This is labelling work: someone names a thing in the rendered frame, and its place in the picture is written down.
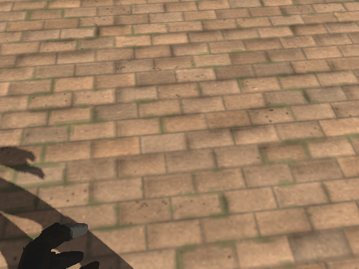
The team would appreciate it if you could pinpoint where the left robot hand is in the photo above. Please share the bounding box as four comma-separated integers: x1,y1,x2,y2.
17,222,99,269

